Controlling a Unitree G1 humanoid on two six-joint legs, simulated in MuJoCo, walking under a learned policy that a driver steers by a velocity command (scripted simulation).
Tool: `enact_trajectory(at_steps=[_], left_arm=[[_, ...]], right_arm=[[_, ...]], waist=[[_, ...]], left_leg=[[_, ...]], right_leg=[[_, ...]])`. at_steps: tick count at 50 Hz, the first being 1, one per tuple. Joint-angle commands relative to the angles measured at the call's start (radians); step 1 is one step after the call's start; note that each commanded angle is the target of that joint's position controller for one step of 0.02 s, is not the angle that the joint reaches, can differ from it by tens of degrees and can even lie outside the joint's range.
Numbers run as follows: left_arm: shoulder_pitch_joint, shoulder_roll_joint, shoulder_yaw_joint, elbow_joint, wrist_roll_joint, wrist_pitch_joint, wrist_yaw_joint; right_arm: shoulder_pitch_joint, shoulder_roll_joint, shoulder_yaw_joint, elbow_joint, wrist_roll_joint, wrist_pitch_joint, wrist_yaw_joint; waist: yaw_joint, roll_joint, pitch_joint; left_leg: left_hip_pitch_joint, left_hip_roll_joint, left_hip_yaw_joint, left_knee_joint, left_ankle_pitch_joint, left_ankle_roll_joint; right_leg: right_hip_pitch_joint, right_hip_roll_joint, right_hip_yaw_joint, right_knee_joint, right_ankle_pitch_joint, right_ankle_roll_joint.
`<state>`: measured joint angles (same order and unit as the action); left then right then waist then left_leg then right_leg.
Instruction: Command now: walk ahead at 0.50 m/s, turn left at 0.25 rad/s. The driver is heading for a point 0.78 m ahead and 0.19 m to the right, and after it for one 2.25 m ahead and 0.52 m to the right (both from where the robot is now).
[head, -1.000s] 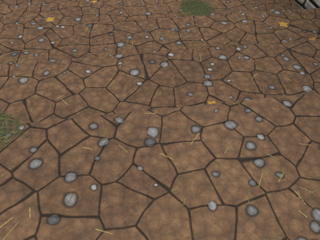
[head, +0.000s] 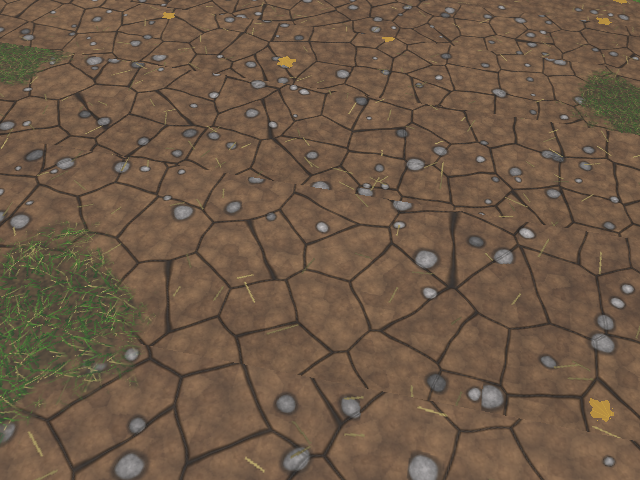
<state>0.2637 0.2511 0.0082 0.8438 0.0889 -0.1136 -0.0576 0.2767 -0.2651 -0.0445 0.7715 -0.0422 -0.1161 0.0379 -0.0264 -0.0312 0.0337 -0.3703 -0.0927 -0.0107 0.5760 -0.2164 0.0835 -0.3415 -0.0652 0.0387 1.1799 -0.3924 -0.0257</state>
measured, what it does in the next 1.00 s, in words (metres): walks ahead, turning right: right foot, then left foot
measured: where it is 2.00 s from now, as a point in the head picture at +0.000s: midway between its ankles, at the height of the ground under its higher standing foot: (399, 357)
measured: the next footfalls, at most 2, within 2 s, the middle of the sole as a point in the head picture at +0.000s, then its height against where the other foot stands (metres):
right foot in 0.40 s outside the picture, level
left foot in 0.80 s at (324, 416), level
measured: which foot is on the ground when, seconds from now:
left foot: down 0.00-0.44, up 0.46-0.78, down 0.80-1.00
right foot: up 0.00-0.38, down 0.40-0.78, up 0.80-1.00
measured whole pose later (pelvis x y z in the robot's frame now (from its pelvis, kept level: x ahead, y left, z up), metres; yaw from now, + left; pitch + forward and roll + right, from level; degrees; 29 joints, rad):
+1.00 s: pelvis +0.59 -0.13 -0.03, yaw -24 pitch +4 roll +3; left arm 0.14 0.28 0.00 0.70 0.12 -0.10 -0.06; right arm 0.52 -0.22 0.04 0.89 -0.08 -0.09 0.01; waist -0.10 -0.05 -0.08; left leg -0.35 -0.05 0.07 0.83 -0.55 0.06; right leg -0.85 -0.03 0.08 1.32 -0.24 0.05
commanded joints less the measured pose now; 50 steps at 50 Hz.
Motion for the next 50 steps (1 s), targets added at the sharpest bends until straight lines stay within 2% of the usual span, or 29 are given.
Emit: enact_trajectory(at_steps=[1, 6, 12, 16, 18, 20, 21, 22, 23, 24, 25, 27, 29, 31, 34, 35, 38, 39, 40, 41, 42, 43, 44, 45, 46, 47, 48, 49, 50], left_arm=[[-0.013, 0.098, 0.007, -0.076, 0.006, -0.007, 0.026], [-0.101, 0.048, -0.013, -0.077, -0.013, 0.021, 0.0], [-0.245, 0.054, -0.01, -0.12, -0.028, 0.039, -0.018], [-0.302, 0.08, 0.004, -0.144, -0.031, 0.041, -0.012], [-0.32, 0.119, 0.027, -0.155, -0.039, 0.032, -0.006], [-0.172, 0.184, 0.058, -0.13, -0.065, 0.013, 0.008], [0.026, 0.213, 0.066, -0.07, -0.069, 0.007, 0.01], [0.286, 0.222, 0.08, -0.019, -0.067, 0.013, 0.018], [0.449, 0.191, 0.067, 0.056, -0.028, 0.009, 0.021], [0.382, 0.219, 0.082, 0.065, -0.018, -0.011, 0.025], [0.246, 0.185, 0.071, 0.042, -0.028, -0.022, 0.027], [0.07, 0.074, 0.027, 0.005, -0.048, -0.03, 0.021], [-0.05, 0.079, 0.022, -0.051, -0.052, -0.038, 0.013], [-0.081, 0.138, 0.039, -0.083, -0.04, -0.052, 0.004], [0.028, 0.187, 0.054, -0.073, -0.016, -0.035, -0.022], [0.008, 0.176, 0.049, -0.092, 0.017, -0.032, -0.025], [-0.078, 0.184, 0.049, -0.175, -0.004, -0.035, -0.022], [-0.152, 0.191, 0.055, -0.216, -0.004, -0.04, -0.023], [-0.216, 0.176, 0.061, -0.249, -0.004, -0.052, -0.031], [-0.086, 0.004, 0.024, -0.21, -0.003, -0.067, -0.052], [0.219, -0.033, 0.015, -0.137, -0.026, -0.067, -0.06], [0.15, 0.052, 0.035, -0.163, -0.022, -0.04, -0.043], [0.023, 0.099, 0.035, -0.183, -0.002, -0.008, -0.013], [-0.022, 0.099, 0.027, -0.177, 0.014, 0.017, 0.012], [-0.01, 0.066, 0.007, -0.167, 0.03, 0.027, 0.024], [-0.054, 0.021, -0.009, -0.183, 0.032, 0.029, 0.023], [-0.099, 0.003, -0.021, -0.205, 0.026, 0.02, 0.016], [-0.033, -0.003, -0.037, -0.171, 0.042, 0.013, -0.005], [-0.006, 0.004, -0.037, -0.162, 0.034, 0.0, -0.018]], right_arm=[[0.072, -0.055, 0.003, -0.002, -0.003, -0.012, 0.0], [0.073, -0.088, 0.007, -0.019, -0.047, -0.026, -0.008], [0.225, -0.105, 0.009, 0.068, -0.047, -0.003, 0.019], [0.214, -0.116, 0.008, 0.105, -0.041, 0.008, 0.015], [0.23, -0.135, 0.004, 0.121, -0.04, 0.01, 0.014], [0.215, -0.167, 0.002, 0.115, -0.062, 0.006, 0.019], [0.326, -0.098, 0.03, 0.111, -0.085, -0.002, 0.01], [0.342, -0.079, 0.058, 0.09, -0.094, -0.011, 0.028], [0.115, -0.098, 0.038, 0.056, -0.051, -0.005, 0.053], [-0.022, -0.097, 0.034, 0.01, -0.02, -0.007, 0.039], [-0.044, -0.122, 0.034, 0.003, -0.037, -0.01, 0.01], [-0.017, -0.059, 0.062, -0.002, -0.073, 0.004, -0.025], [0.003, -0.054, 0.066, -0.013, -0.063, 0.033, -0.036], [-0.012, -0.078, 0.065, -0.022, -0.044, 0.039, -0.046], [-0.136, 0.001, 0.097, -0.088, -0.043, 0.044, -0.023], [-0.043, 0.005, 0.1, -0.072, -0.063, 0.041, -0.005], [0.133, -0.111, 0.054, -0.061, -0.067, 0.016, -0.012], [0.304, -0.143, 0.036, -0.009, -0.059, 0.01, -0.024], [0.544, -0.176, 0.014, 0.06, -0.054, 0.003, -0.036], [0.63, -0.199, 0.019, 0.089, -0.042, -0.008, -0.036], [0.383, -0.222, 0.036, -0.015, -0.03, -0.008, 0.015], [0.263, -0.198, 0.023, -0.031, -0.034, -0.014, 0.024], [0.175, -0.068, 0.058, -0.034, -0.005, -0.017, 0.02], [0.109, 0.023, 0.088, -0.034, -0.011, -0.011, 0.016], [0.029, 0.068, 0.106, -0.041, -0.03, -0.004, 0.002], [0.017, 0.046, 0.103, -0.024, -0.034, 0.005, -0.017], [0.053, 0.002, 0.09, -0.004, -0.015, 0.0, -0.032], [0.124, -0.035, 0.077, 0.031, -0.037, -0.005, -0.046], [0.127, -0.058, 0.072, 0.033, -0.044, -0.012, -0.044]], waist=[[0.026, 0.086, -0.041], [0.003, 0.054, -0.026], [-0.052, 0.083, 0.03], [-0.042, 0.089, 0.046], [-0.03, 0.098, 0.027], [0.05, 0.096, -0.082], [0.053, -0.006, -0.297], [0.188, -0.107, -0.484], [0.275, -0.055, -0.389], [0.241, -0.024, -0.143], [0.182, -0.015, -0.062], [0.051, 0.0, -0.055], [-0.012, -0.003, -0.05], [-0.01, 0.022, -0.034], [0.044, -0.009, -0.025], [0.003, -0.019, -0.049], [-0.091, 0.028, -0.046], [-0.166, 0.039, -0.063], [-0.275, 0.136, -0.093], [-0.223, 0.257, -0.161], [0.012, 0.195, -0.198], [-0.007, 0.145, -0.03], [-0.018, 0.054, -0.027], [-0.01, -0.028, -0.066], [0.029, -0.006, -0.085], [0.046, 0.009, -0.049], [0.034, 0.046, -0.05], [0.026, 0.059, -0.067], [0.044, 0.035, -0.043]], left_leg=[[0.137, 0.312, -0.386, -0.322, 0.055, 0.199], [0.081, 0.288, -0.185, -0.415, 0.219, 0.2], [0.265, 0.31, -0.04, -0.398, 0.311, 0.16], [0.433, 0.341, 0.014, -0.382, 0.411, 0.114], [0.499, 0.332, 0.058, -0.318, 0.667, 0.085], [0.387, 0.281, 0.135, -0.084, 0.981, 0.023], [0.1, 0.231, 0.123, 0.197, 0.772, -0.063], [-0.266, 0.065, 0.083, 0.542, 0.16, -0.159], [-0.424, 0.01, -0.035, 0.746, -0.315, -0.118], [-0.535, 0.082, -0.113, 0.798, -0.276, -0.072], [-0.488, 0.13, -0.132, 0.746, -0.209, -0.059], [-0.292, 0.196, -0.12, 0.624, -0.145, -0.046], [-0.198, 0.201, -0.093, 0.539, -0.193, -0.078], [-0.123, 0.195, -0.052, 0.397, -0.096, -0.116], [0.063, 0.13, 0.046, 0.235, 0.123, -0.124], [0.197, 0.129, 0.035, 0.408, 0.315, -0.118], [0.311, 0.077, 0.077, 0.387, 0.093, -0.122], [0.451, 0.045, 0.094, 0.354, 0.037, -0.111], [0.561, 0.037, 0.093, 0.232, 0.024, -0.067], [0.663, 0.271, -0.242, 0.088, 0.343, 0.182], [0.583, 0.509, -0.639, -0.012, 0.88, 0.439], [0.443, 0.581, -0.796, -0.09, 0.484, 0.453], [0.328, 0.547, -0.758, -0.072, 0.163, 0.385], [0.258, 0.473, -0.648, -0.047, 0.087, 0.345], [0.149, 0.409, -0.529, -0.058, 0.121, 0.302], [0.027, 0.322, -0.409, -0.06, 0.104, 0.257], [-0.064, 0.259, -0.308, -0.077, 0.177, 0.243], [-0.151, 0.206, -0.222, -0.023, 0.17, 0.202], [-0.283, 0.168, -0.161, 0.005, 0.157, 0.172]], right_leg=[[-0.306, -0.084, 0.059, 0.053, 0.097, -0.021], [-0.349, -0.086, -0.001, -0.228, 0.377, 0.017], [-0.36, -0.011, -0.043, -0.506, 0.62, -0.003], [-0.326, 0.032, -0.063, -0.611, 0.513, -0.052], [-0.24, 0.09, -0.109, -0.663, 0.407, -0.083], [0.122, 0.167, -0.135, -0.609, 0.423, -0.144], [0.598, 0.067, 0.038, -0.476, 0.552, -0.275], [0.979, -0.156, 0.492, -0.641, 0.286, -0.472], [0.95, -0.189, 0.63, -0.807, 0.184, -0.391], [0.727, -0.168, 0.557, -0.851, 0.041, -0.288], [0.511, -0.139, 0.496, -0.873, 0.079, -0.282], [0.195, -0.1, 0.382, -0.934, 0.177, -0.282], [0.01, -0.07, 0.352, -0.999, 0.117, -0.285], [-0.11, -0.035, 0.285, -1.005, 0.188, -0.265], [-0.253, 0.05, 0.188, -0.946, 0.288, -0.237], [-0.364, 0.058, 0.171, -0.853, 0.334, -0.23], [-0.353, 0.057, 0.233, -0.616, 0.482, -0.21], [-0.401, 0.067, 0.241, -0.452, 0.613, -0.185], [-0.435, 0.131, 0.205, -0.126, 0.635, -0.158], [-0.535, 0.267, 0.138, 0.306, 0.019, -0.085], [-0.663, 0.245, 0.152, 0.461, -0.247, -0.039], [-0.836, 0.171, 0.186, 0.565, -0.175, -0.003], [-0.889, 0.09, 0.196, 0.539, -0.051, 0.015], [-0.86, 0.063, 0.207, 0.441, 0.048, 0.044], [-0.753, 0.022, 0.185, 0.32, 0.108, 0.066], [-0.653, -0.013, 0.123, 0.176, 0.086, 0.084], [-0.561, 0.001, 0.021, 0.101, 0.091, 0.104], [-0.404, 0.015, -0.014, 0.114, 0.251, 0.092], [-0.269, 0.025, -0.045, 0.069, 0.329, 0.097]])
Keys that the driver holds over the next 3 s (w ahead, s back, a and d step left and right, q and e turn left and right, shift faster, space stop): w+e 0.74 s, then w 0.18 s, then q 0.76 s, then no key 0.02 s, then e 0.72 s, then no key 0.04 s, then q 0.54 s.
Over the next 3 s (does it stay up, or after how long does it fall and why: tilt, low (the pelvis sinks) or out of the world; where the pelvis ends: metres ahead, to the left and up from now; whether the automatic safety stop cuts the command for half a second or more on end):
stays up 0.91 -0.28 -0.15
